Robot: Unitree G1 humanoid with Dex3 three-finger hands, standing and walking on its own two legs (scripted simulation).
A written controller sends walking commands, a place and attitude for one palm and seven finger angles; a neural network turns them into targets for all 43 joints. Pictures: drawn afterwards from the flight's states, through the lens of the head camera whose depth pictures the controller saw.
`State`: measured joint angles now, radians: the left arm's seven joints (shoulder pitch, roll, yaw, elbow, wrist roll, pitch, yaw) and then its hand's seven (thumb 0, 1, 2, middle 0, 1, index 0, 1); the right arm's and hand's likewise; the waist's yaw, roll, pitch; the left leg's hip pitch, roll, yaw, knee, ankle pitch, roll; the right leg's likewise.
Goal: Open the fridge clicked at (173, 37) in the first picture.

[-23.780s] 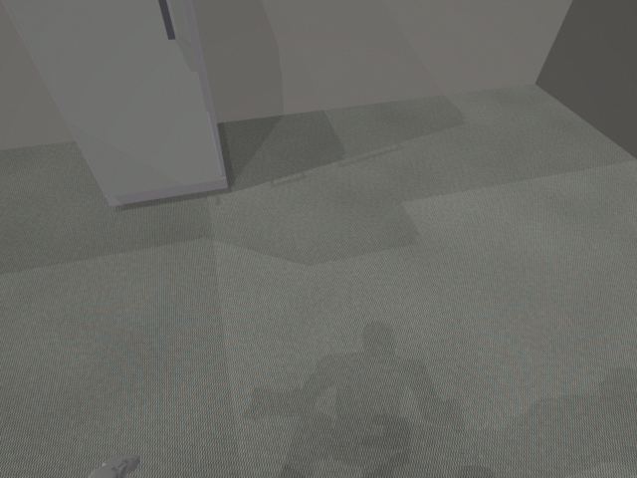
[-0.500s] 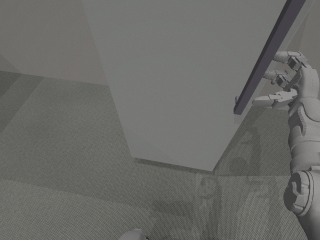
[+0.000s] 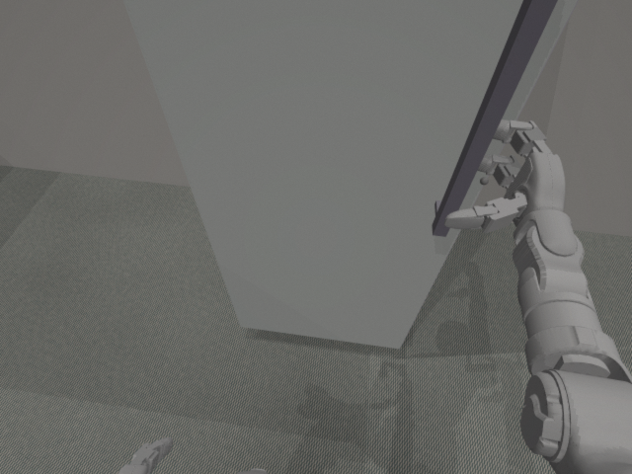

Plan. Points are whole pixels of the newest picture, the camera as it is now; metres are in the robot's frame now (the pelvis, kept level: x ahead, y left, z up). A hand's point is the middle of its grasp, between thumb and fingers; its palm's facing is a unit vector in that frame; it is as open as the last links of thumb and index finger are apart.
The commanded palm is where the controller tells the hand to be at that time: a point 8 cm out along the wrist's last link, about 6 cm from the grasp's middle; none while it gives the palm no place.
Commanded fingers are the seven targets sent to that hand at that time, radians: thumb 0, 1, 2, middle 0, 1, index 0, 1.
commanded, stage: slide the fingers in behind the handle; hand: right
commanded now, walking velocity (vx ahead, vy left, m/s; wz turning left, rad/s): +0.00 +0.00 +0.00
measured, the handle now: (485, 107) +0.52 -0.13 +0.20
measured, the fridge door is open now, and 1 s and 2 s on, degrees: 0 0 0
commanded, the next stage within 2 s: grip the handle and tug to test in 1.14 s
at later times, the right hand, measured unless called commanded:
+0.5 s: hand (461, 179) +0.45 -0.12 +0.14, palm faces +0.02 +1.00 +0.01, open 14.0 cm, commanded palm +0.42 -0.17 +0.14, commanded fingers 0.00 0.50 -0.30 0.30 1.20 0.30 1.20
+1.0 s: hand (460, 180) +0.45 -0.12 +0.14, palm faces +0.02 +1.00 +0.01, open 14.2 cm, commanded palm +0.42 -0.17 +0.14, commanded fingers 0.00 0.50 -0.30 0.30 1.20 0.30 1.20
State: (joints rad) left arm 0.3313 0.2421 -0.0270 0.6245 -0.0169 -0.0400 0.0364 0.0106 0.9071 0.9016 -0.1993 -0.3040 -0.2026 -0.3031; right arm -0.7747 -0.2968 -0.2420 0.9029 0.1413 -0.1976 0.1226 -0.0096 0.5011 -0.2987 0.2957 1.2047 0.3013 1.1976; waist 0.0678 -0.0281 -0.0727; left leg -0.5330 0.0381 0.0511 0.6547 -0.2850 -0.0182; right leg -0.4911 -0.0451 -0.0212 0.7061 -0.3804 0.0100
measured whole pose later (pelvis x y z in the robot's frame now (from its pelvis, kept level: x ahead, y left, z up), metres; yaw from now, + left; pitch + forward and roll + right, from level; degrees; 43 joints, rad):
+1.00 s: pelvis +0.00 +0.01 +0.00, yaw +0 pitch +8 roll +0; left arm 0.34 0.25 -0.01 0.66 -0.02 -0.03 0.04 0.01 0.91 0.90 -0.20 -0.30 -0.20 -0.30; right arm -0.74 -0.25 -0.23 0.89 0.14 -0.20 0.07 -0.01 0.50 -0.30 0.27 1.20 0.26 1.18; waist 0.07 -0.04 -0.07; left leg -0.49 0.03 0.05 0.63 -0.28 0.00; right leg -0.43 -0.05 -0.02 0.65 -0.35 0.03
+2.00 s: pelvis +0.00 +0.01 +0.00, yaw +0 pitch +8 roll +0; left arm 0.35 0.25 -0.01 0.67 -0.01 -0.04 0.04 0.01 0.91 0.90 -0.20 -0.30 -0.20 -0.30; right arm -0.74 -0.23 -0.22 0.87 0.13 -0.19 0.03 0.01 -0.72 -0.81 0.38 1.36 0.38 1.35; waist 0.07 -0.04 -0.07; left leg -0.49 0.02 0.05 0.63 -0.28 0.00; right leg -0.43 -0.06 -0.03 0.65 -0.36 0.03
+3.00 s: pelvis +0.02 +0.01 +0.01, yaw +0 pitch +4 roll +0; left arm 0.23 0.21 -0.02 0.58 -0.02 -0.01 0.03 0.01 0.91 0.90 -0.20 -0.30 -0.20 -0.30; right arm -0.30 -0.09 -0.05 0.28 0.13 0.02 0.00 0.02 -0.70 -0.79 0.34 1.37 0.35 1.36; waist 0.00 -0.05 -0.08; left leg -0.32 0.03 0.04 0.55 -0.29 -0.01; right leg -0.25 -0.04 -0.03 0.55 -0.36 0.02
